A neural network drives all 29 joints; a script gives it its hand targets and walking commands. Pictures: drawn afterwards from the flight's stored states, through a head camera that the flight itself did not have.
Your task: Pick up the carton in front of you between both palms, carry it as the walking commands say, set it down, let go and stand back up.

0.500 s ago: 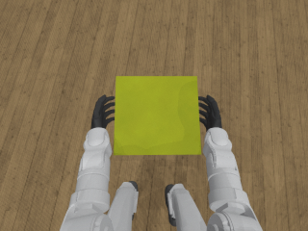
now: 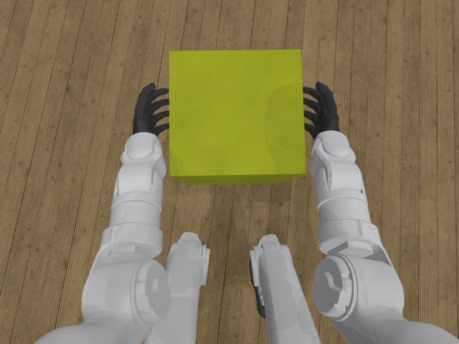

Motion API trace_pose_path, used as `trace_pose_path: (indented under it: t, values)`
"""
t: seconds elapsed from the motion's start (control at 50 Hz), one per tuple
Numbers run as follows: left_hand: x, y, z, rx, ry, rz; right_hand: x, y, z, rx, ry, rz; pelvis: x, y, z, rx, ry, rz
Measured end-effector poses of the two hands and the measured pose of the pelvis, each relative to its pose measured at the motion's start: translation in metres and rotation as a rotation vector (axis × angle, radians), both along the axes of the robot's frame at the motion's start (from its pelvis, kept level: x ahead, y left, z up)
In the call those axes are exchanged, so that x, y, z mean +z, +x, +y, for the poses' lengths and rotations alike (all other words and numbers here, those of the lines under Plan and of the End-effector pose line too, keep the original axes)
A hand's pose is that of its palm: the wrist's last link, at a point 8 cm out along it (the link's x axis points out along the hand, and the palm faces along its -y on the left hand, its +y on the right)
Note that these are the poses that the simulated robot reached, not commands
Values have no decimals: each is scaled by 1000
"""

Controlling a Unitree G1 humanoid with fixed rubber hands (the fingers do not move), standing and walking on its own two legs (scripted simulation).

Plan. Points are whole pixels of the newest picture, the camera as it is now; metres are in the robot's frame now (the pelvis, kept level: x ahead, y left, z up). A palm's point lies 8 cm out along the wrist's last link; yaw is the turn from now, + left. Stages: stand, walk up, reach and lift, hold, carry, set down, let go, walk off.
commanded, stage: set down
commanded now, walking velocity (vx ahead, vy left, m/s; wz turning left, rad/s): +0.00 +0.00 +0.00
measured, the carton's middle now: (234, 131) +0.49 +0.00 -0.17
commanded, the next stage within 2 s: none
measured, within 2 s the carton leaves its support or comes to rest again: rests again in 1.06 s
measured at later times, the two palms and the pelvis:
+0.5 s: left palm (167, 137) +0.49 +0.14 -0.24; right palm (299, 134) +0.50 -0.16 -0.24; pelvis -0.02 +0.00 -0.11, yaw +0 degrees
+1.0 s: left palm (174, 139) +0.51 +0.14 -0.34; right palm (289, 136) +0.53 -0.15 -0.33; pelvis -0.01 +0.00 -0.18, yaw +0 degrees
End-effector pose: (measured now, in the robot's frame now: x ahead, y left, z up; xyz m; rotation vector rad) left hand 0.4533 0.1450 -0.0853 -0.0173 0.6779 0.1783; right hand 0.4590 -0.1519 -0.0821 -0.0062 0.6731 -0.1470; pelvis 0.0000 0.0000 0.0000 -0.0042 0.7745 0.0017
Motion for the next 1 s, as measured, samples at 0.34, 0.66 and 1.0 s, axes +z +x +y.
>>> trace_pose_path:
  t: [0.34, 0.66, 1.0]
  values:
    - [-106, 26, -2, -4, 10, 24, -104, 30, -3, 18, -11, 23, -80, -16, 0, -6, 3, 49]
    - [-209, 50, -2, -8, 26, 50, -210, 56, -3, 45, -24, 48, -145, -24, -3, -14, 11, 25]
    - [-250, 61, -1, -12, 20, 71, -253, 67, -3, 54, -23, 72, -177, -12, -4, -17, 16, -39]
